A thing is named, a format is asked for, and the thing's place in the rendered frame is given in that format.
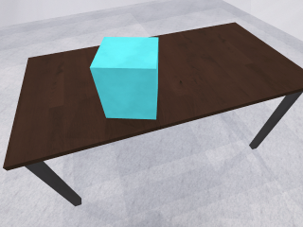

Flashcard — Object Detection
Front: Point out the carton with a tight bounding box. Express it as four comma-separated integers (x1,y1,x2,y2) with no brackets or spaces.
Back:
90,37,159,120

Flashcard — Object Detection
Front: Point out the table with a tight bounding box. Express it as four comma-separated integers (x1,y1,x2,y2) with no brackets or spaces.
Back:
3,22,303,206

